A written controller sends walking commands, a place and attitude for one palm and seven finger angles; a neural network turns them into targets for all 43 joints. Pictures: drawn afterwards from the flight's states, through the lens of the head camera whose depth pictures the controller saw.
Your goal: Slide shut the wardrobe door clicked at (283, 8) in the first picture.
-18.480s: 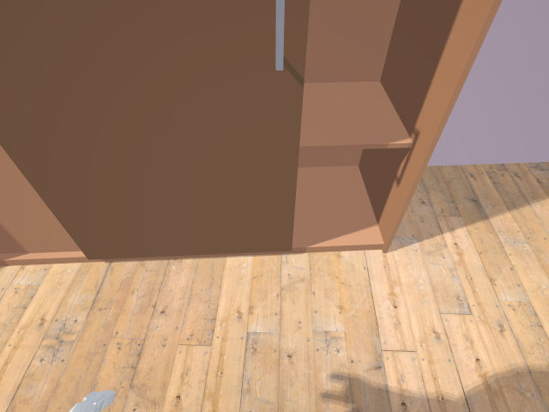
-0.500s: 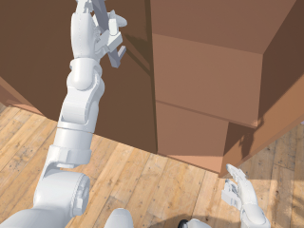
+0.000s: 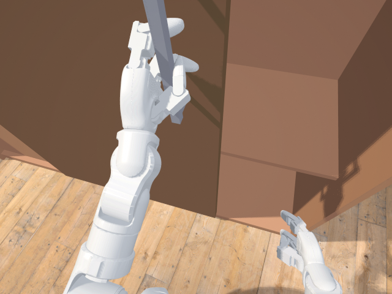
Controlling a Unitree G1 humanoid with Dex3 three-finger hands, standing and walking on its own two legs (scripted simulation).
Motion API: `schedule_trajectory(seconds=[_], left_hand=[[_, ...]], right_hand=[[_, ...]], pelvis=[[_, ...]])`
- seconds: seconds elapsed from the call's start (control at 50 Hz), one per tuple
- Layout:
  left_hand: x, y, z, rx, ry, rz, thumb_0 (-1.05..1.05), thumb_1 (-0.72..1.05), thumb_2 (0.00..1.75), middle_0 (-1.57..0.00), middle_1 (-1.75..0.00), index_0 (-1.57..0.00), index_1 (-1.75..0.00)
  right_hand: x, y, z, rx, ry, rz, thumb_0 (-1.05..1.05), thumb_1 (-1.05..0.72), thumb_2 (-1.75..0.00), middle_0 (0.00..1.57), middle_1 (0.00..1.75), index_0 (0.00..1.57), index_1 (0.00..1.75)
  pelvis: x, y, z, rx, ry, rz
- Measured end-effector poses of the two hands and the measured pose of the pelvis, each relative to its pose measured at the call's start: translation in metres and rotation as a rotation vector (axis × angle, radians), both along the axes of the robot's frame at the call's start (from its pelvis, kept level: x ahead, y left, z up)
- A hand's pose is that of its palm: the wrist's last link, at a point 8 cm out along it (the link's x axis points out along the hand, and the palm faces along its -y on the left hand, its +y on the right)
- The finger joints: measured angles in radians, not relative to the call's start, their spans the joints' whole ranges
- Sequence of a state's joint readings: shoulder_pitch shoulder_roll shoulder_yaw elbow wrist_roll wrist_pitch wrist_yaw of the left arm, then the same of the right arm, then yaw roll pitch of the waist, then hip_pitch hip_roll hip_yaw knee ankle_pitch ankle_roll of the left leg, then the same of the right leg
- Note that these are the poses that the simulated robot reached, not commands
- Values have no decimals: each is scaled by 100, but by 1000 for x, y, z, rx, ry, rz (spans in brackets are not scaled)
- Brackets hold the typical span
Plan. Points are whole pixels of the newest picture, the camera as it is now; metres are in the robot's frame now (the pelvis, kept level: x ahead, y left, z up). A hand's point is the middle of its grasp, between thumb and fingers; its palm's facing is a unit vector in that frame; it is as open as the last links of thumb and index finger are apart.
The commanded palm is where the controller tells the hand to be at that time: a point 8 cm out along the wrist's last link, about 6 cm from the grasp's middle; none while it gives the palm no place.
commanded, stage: step sideways, sliding the door along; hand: left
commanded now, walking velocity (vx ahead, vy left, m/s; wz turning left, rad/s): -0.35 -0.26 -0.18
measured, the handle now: (171, 56) +0.41 +0.10 +0.24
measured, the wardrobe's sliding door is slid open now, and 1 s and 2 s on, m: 0.35 0.31 0.30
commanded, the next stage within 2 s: stop walking and hold the door there in 0.98 s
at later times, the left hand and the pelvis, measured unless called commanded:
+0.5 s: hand (207, 97) +0.35 +0.04 +0.22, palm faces -0.25 -0.96 -0.09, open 6.3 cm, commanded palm +0.35 +0.06 +0.22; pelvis +0.02 +0.02 +0.02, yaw -4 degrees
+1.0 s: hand (216, 95) +0.36 +0.03 +0.22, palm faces -0.11 -0.99 -0.01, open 5.9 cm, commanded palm +0.34 +0.02 +0.22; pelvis -0.03 -0.02 +0.00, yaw -5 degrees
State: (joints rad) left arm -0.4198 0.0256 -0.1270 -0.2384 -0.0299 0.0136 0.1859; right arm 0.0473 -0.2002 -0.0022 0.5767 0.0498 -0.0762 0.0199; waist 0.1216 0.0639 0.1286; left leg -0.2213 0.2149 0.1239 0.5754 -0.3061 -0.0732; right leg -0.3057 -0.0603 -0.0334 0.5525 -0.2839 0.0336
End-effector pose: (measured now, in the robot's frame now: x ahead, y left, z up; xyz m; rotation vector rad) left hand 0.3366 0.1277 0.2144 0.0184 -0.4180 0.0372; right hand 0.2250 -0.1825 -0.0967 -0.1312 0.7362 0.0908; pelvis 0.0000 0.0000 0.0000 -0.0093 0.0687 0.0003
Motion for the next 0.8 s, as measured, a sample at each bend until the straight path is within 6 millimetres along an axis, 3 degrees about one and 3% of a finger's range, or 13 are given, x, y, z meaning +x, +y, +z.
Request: schedule_trajectory(seconds=[0.08,0.16,0.32,0.48,0.62,0.68,0.8], left_hand=[[2,-7,-1,-10,-16,-79,0,83,85,-42,-140,-8,-122],[7,-14,-1,6,-43,-163,0,83,86,-43,-140,-11,-127],[13,-25,0,34,-89,-232,0,79,86,-46,-140,-22,-135],[14,-26,1,68,-88,-301,0,77,80,-43,-140,-21,-130],[13,-31,-1,86,-130,-215,-2,78,83,-51,-140,-19,-131],[10,-35,-1,58,-108,-162,-1,81,85,-52,-140,-18,-132],[7,-40,-2,-3,-77,-131,0,83,86,-49,-140,-20,-131]], right_hand=[[7,18,1,19,16,11,1,-91,-89,20,30,20,30],[10,23,5,25,27,-11,1,-91,-89,20,30,20,30],[7,-2,14,-15,66,-64,1,-91,-89,20,30,20,30],[0,-24,28,-104,63,-131,1,-91,-89,20,30,20,30],[5,-21,8,-7,3,-101,1,-91,-89,20,30,19,30],[9,-18,-3,29,-1,-84,1,-91,-89,20,30,19,30],[-4,-20,6,20,-13,-67,1,-91,-89,20,30,20,30]], pelvis=[[5,8,3,-3,7,-5],[11,12,5,-10,10,-25],[23,5,12,-19,2,-47],[25,19,16,-54,21,-64],[25,-6,-8,3,-57,-73],[17,-14,-10,-17,-85,-64],[-9,-17,0,26,-56,-89]])
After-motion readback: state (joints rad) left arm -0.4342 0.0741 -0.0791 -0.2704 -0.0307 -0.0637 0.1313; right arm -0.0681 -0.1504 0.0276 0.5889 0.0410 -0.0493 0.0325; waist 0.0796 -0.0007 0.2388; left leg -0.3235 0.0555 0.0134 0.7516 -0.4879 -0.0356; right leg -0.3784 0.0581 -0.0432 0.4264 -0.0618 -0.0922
